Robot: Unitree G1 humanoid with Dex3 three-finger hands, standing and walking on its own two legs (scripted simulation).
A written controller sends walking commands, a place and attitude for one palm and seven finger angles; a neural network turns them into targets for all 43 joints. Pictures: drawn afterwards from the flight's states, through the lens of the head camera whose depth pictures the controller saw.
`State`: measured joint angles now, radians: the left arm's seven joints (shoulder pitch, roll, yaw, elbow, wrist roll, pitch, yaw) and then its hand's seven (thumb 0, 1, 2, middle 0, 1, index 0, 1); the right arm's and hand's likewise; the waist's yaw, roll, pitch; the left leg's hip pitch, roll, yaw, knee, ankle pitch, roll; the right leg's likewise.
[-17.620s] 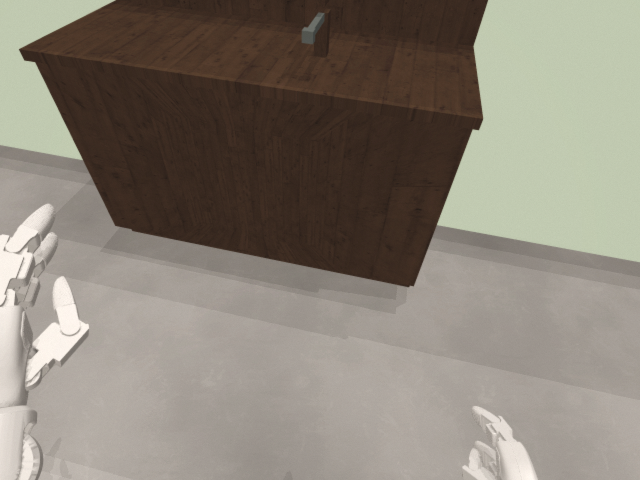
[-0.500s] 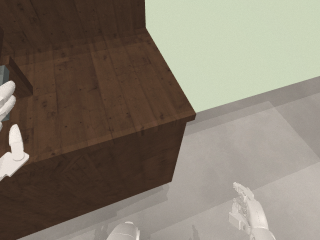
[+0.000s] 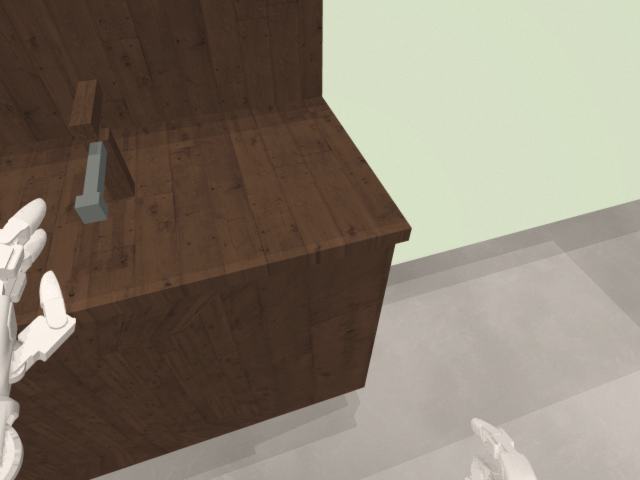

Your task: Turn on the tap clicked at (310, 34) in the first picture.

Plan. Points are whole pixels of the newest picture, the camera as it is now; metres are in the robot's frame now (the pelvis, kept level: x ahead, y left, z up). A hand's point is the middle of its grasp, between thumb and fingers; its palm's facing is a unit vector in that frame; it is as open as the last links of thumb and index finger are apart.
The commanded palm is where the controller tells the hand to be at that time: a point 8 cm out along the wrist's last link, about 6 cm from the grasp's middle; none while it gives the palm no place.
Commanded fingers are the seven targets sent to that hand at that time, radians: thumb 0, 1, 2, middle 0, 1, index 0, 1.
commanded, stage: come to a stop and stand still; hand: left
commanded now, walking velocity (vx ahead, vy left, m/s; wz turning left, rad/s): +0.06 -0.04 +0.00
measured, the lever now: (92, 207) +0.40 +0.32 +0.13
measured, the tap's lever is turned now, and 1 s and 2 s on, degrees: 0 0 0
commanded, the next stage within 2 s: look again from close up in 1.08 s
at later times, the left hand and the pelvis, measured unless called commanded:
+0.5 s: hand (76, 290) +0.25 +0.25 +0.18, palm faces +0.27 -0.87 -0.41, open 7.4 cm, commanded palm +0.18 +0.30 +0.18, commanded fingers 0.00 0.90 0.90 -0.20 -0.30 -0.20 -0.30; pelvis +0.00 +0.03 +0.01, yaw -5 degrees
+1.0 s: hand (34, 310) +0.23 +0.29 +0.16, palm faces +0.33 -0.88 -0.35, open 7.4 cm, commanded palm +0.17 +0.33 +0.18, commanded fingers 0.00 0.90 0.90 -0.20 -0.30 -0.20 -0.30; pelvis +0.00 +0.06 +0.01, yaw -4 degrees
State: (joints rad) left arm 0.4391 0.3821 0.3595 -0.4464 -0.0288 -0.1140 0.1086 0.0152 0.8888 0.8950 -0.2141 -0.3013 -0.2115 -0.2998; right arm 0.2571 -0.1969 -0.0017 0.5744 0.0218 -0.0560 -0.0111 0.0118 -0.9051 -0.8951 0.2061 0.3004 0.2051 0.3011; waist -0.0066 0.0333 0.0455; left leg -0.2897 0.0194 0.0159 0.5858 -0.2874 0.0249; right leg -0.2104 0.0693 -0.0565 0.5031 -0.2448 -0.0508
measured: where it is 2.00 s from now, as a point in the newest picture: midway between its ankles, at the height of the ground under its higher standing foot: outside the picture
